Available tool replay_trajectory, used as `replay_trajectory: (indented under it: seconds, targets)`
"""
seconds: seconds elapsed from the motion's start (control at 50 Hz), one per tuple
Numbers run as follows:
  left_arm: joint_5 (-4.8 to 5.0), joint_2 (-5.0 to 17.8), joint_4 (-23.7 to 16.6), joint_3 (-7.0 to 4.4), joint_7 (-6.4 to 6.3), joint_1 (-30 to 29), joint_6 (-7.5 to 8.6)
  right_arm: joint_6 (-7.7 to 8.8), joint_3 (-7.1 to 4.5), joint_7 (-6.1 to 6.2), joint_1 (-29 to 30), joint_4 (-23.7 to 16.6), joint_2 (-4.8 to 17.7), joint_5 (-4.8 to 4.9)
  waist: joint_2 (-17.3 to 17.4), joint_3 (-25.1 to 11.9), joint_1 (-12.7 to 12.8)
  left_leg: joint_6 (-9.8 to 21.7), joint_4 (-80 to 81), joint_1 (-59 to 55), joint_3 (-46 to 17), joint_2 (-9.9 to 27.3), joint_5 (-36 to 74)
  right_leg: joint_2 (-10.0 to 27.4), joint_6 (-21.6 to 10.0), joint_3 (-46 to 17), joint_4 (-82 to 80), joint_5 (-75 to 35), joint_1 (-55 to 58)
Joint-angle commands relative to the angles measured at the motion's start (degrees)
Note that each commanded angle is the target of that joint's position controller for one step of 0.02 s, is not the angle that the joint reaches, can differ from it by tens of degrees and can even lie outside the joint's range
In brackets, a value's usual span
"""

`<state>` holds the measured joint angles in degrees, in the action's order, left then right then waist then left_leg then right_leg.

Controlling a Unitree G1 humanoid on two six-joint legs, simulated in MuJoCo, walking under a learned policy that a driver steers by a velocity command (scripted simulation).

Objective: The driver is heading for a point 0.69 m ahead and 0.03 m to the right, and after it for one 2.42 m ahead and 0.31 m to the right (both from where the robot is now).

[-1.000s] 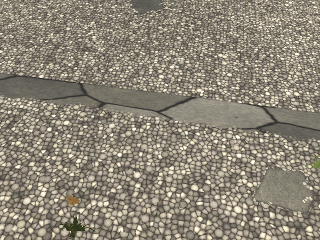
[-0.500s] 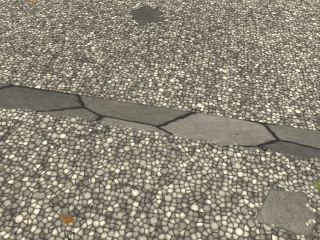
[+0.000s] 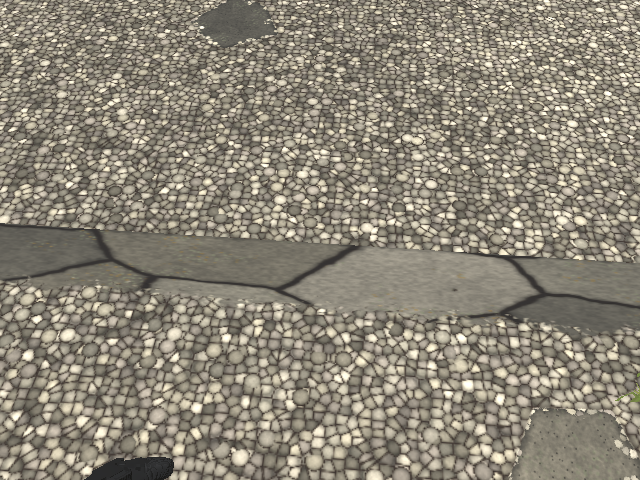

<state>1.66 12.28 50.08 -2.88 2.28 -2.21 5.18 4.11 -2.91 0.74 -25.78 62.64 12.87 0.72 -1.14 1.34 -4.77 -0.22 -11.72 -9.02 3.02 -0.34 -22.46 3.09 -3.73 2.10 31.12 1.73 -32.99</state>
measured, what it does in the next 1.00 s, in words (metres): walks ahead: right foot, then left foot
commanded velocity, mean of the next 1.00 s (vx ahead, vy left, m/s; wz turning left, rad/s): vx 0.46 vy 0.00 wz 0.00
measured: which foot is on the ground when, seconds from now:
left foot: down 0.00-0.04, up 0.06-0.58, down 0.60-1.00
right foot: up 0.00-0.02, down 0.04-0.62, up 0.64-1.00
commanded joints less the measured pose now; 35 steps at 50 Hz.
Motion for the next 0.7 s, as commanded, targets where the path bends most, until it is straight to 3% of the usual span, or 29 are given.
replay_trajectory:
  seconds: [0.02, 0.04, 0.06, 0.08, 0.1, 0.12, 0.14, 0.18, 0.22, 0.28, 0.38, 0.5, 0.56, 0.58, 0.6, 0.62, 0.64, 0.66, 0.68, 0.7]
  targets:
    - [0.06, 10.29, 0.72, -3.81, -0.13, 12.59, 0.86, -0.37, -1.63, 0.21, 2.14, -2.52, 9.08, -0.13, 7.46, -5.24, 11.51, 7.04, -19.24, 7.13, -2.08, 12.33, 53.87, -4.41, -3.79, 2.94, -0.76, 2.9, 21.03]
    - [-0.55, 14.43, 3.23, -5.06, -0.71, 23.84, 0.7, -0.44, -0.74, 0.07, 2.05, -3.93, 7.34, -0.89, 2.4, -13.61, 15.08, 4.95, -37.77, 20.5, -0.21, 9.18, 39.89, 5.07, -7.24, -8.3, 0.5, 5.28, 39.99]
    - [-1.28, 18.5, 4.86, -5.61, -0.39, 28.58, 0.59, 0.88, 1.73, -0.71, -5.55, -4.35, -1.84, -0.57, -14.33, -23.42, 10.25, 1.34, -59.01, 41.88, -2.36, -2.61, -2.53, 19.48, -16.79, -38.74, -8.39, 19.72, 58.23]
    - [-1.15, 13.05, 4.68, -3.97, -0.29, 27.33, 0.78, 2.61, 0.59, -1.0, -1.22, -4.12, 3.28, 1.14, -10.68, -22.46, 12.08, 2.73, -67.06, 48.28, -11.08, -1.57, -8.9, 18.94, -15.19, -46.19, -15.59, 24.93, 56.39]
    - [-0.87, 10.44, 3.71, -3.09, -0.41, 21.25, 1.16, 3.53, -0.4, -1.06, 4.88, -6.45, 6.97, 2.44, -8.82, -13.06, 10.85, 3.96, -68.8, 53.04, -9.61, 1.69, -4.92, 17.34, -12.2, -37.1, -15.97, 21.68, 48.67]
    - [-1.1, 8.37, 2.22, -2.26, -0.39, 15.56, 1.41, 3.81, -0.53, -0.58, 8.3, -7.39, 7.77, 2.26, -3.08, -8.82, 8.9, 4.45, -66.34, 50.74, -8.19, 5.09, 0.94, 15.47, -10.72, -29.26, -17.15, 15.05, 39.23]
    - [-1.76, 6.64, 1.91, -1.72, -0.14, 12.27, 1.68, 3.46, -1.08, -0.09, 9.52, -7.39, 7.54, 1.24, -0.83, -5.65, 6.86, 4.46, -62.63, 47.49, -7.56, 7.25, 4.68, 13.47, -9.86, -23.39, -18.63, 9.21, 30.88]
    - [-2.34, 4.68, 2.69, -1.06, 0.19, 11.34, 1.93, 1.71, -1.3, 0.13, 6.49, -6.75, 5.1, 0.71, -2.56, -4.26, 3.62, 4.67, -58.11, 41.39, -8.03, 9.39, 7.27, 10.51, -9.19, -17.2, -21.57, 6.35, 23.44]
    - [-2.05, 6.04, 3.79, -1.2, -0.3, 13.49, 1.97, 0.62, -1.38, 0.32, 7.22, -7.19, 4.14, 0.64, -2.49, -1.85, 2.94, 3.96, -54.02, 42.13, -7.19, 10.03, 8.37, 9.85, -9.95, -13.88, -24.04, 4.8, 20.37]
    - [-2.1, 8.46, 4.69, -1.61, -1.63, 17.1, 1.79, 0.21, -1.83, 0.41, 14.54, -9.79, 5.2, -0.2, -1.08, 0.97, 4.16, 2.04, -44.91, 49.34, -6.87, 10.46, 16.54, 9.99, -10.22, -11.89, -26.01, 2.74, 22.08]
    - [-1.39, 8.9, 5.7, -1.48, -2.64, 22.0, 1.14, 0.84, -1.38, -0.58, 24.22, -12.46, 3.9, -0.17, -1.67, 2.27, 6.92, 1.19, -28.7, 48.9, -4.16, 7.81, 29.32, 7.55, -7.7, -6.24, -26.14, -0.31, 25.13]
    - [-0.87, 9.72, 8.25, -2.01, -2.89, 27.49, -0.24, 1.57, -0.46, -2.5, 33.1, -15.96, 3.87, 0.59, -1.89, 4.65, 9.35, 2.4, -19.44, 50.48, -3.2, 5.85, 25.18, 11.1, -7.27, -5.55, -21.85, -2.9, 35.93]
    - [-0.71, 11.08, 8.11, -2.65, -3.13, 25.79, -0.99, 2.12, -1.15, -3.17, 29.78, -15.99, 6.22, 0.77, -3.89, 2.09, 6.23, 4.65, -17.14, 42.86, -1.6, 3.5, 18.76, 12.41, -5.77, -5.35, -16.13, -15.88, 38.82]
    - [-0.65, 11.39, 7.74, -2.73, -3.14, 24.31, -1.26, 2.24, -2.05, -3.08, 24.46, -14.58, 7.88, 0.63, -4.61, -1.34, 3.06, 5.81, -16.42, 34.72, 0.27, 1.34, 18.15, 11.18, -4.83, -3.98, -10.09, -26.23, 38.29]
    - [-0.84, 10.06, 7.24, -2.2, -3.11, 23.45, -1.49, 2.22, -3.58, -2.73, 14.2, -11.3, 10.7, 0.47, -3.78, -7.37, -1.47, 7.6, -16.6, 20.73, 0.69, 0.43, 19.36, 8.02, -3.18, -1.63, 1.42, -30.06, 34.09]
    - [-1.91, 8.12, 5.75, -1.22, -3.08, 24.19, -1.4, 2.08, -4.85, -2.11, 3.09, -9.02, 15.41, -0.34, 3.23, -16.45, -4.39, 11.52, -18.15, 1.9, -12.68, 11.88, 19.84, 4.27, -1.0, 1.02, 20.56, -13.01, 20.79]
    - [-1.56, 0.07, 5.9, 0.91, -2.29, 31.18, 0.01, 1.81, -5.11, -2.53, 0.26, -7.7, 17.8, -0.43, 18.47, -23.54, 0.08, 20.28, -10.15, -15.45, -40.72, 23.51, 7.73, -6.87, 2.32, -1.97, 39.09, 28.01, -1.64]
    - [-0.09, 6.05, 6.12, -0.38, -2.11, 26.81, 1.42, 1.94, -3.48, -2.59, 1.47, -8.15, 12.34, -0.1, 12.57, -21.33, -1.97, 17.77, -6.14, -13.82, -43.09, 21.75, 2.76, -4.38, 0.92, -9.8, 45.79, 30.98, -7.92]
    - [1.1, 8.98, 4.18, -1.18, -2.04, 21.3, 2.23, 2.17, -2.78, -2.39, 6.69, -9.16, 9.97, 0.07, 10.38, -13.49, -1.12, 15.2, -5.42, -6.57, -34.19, 20.14, 6.0, -1.45, -0.09, -8.45, 46.32, 26.04, -11.5]
    - [0.91, 9.1, 3.54, -1.25, -2.52, 18.46, 2.38, 2.31, -2.19, -2.42, 11.82, -10.41, 8.63, -0.27, 5.1, -9.09, 0.89, 13.99, -4.01, 2.44, -27.38, 18.3, 12.72, 1.78, -0.15, -6.7, 43.82, 20.33, -9.16]
Keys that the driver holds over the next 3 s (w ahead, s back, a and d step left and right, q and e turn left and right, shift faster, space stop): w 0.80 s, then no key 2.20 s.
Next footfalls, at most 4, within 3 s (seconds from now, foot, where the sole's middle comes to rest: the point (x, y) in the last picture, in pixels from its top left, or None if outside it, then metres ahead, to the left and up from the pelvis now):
0.04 right None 0.21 -0.12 -0.76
0.60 left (256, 455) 0.53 0.12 -0.76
1.10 right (348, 345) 0.76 -0.10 -0.76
1.38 left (242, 386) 0.68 0.14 -0.76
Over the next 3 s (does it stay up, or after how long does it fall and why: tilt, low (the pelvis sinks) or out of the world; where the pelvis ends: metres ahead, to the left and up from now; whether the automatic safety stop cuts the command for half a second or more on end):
stays up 0.69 0.03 0.01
